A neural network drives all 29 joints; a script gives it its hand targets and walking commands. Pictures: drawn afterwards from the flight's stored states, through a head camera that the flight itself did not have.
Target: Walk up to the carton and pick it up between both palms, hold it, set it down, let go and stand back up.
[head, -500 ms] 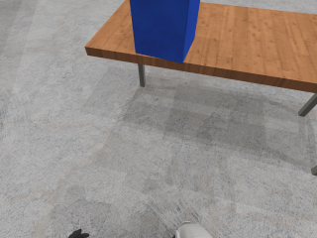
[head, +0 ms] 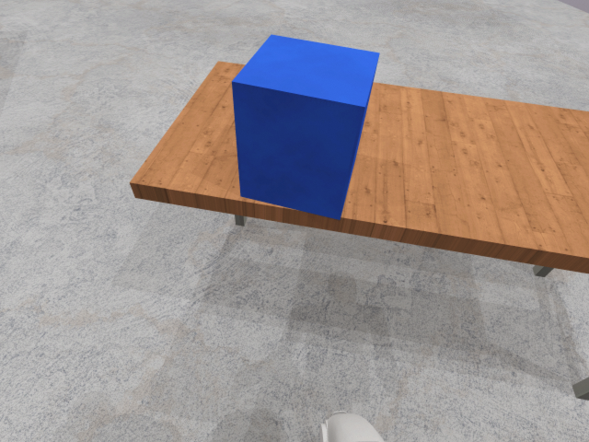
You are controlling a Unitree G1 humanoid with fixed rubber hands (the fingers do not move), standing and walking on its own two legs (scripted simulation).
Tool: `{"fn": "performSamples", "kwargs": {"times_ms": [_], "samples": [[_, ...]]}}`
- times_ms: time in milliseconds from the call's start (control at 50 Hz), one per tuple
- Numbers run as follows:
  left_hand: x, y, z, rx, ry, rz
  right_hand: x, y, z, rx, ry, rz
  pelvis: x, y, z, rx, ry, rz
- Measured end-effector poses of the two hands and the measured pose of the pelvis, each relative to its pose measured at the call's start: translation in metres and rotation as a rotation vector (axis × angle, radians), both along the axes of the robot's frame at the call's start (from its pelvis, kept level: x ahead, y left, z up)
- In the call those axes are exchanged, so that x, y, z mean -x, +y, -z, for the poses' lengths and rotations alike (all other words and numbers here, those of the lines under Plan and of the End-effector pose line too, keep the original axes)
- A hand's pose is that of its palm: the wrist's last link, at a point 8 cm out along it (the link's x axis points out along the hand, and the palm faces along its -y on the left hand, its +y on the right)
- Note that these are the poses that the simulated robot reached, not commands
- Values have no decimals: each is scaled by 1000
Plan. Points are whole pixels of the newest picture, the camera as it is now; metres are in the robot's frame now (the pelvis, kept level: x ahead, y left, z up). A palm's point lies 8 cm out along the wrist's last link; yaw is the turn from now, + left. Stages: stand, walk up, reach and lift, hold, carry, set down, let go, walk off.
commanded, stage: walk up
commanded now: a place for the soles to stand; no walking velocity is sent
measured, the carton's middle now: (306, 128) +0.65 -0.05 +0.07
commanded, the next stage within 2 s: none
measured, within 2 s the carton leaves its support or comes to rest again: neither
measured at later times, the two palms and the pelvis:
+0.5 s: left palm (155, 414) +0.21 +0.20 -0.13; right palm (456, 391) +0.22 -0.28 -0.14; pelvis +0.16 -0.04 -0.01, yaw +2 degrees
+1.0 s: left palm (136, 409) +0.22 +0.22 -0.13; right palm (430, 334) +0.32 -0.26 -0.13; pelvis +0.20 -0.03 +0.00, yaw +5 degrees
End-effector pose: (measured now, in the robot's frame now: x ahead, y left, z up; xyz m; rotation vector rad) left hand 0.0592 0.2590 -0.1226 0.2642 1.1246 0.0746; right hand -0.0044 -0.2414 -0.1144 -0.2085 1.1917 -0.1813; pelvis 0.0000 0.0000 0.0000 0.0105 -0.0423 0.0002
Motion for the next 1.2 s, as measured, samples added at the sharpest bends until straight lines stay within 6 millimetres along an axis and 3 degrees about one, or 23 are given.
{"fn": "performSamples", "kwargs": {"times_ms": [120,180,220,300,440,520,600,760,880,1000,1200], "samples": [[-111,-40,-10,33,-115,89,14,-21,5,-19,171,71,-49,-18,1,-6,1,19],[-155,-65,-3,37,-165,105,4,-37,20,-28,230,82,-81,-35,15,-11,-1,1],[-173,-77,5,32,-192,80,-13,-48,34,-29,260,63,-97,-45,27,-5,-5,-6],[-171,-87,10,37,-141,-8,-75,-59,42,-33,200,18,-119,-50,26,4,-26,-12],[-151,-76,5,23,-27,-86,-194,-49,25,-35,4,-65,-153,-45,10,13,-20,-28],[-155,-58,16,27,-1,-119,-235,-35,25,-27,-51,-94,-165,-36,16,27,-24,-37],[-163,-43,23,28,22,-153,-261,-21,19,-25,-61,-113,-172,-30,16,17,-23,-48],[-156,-39,15,30,68,-170,-304,-16,8,-30,-68,-161,-185,-27,4,17,10,-78],[-150,-38,11,20,109,-185,-322,-18,8,-29,-75,-180,-195,-27,1,16,17,-84],[-160,-35,8,5,103,-188,-320,-21,12,-28,-53,-175,-200,-28,1,15,14,-88],[-191,-32,5,2,19,-171,-294,-32,17,-7,3,-147,-195,-29,3,19,1,-100]]}}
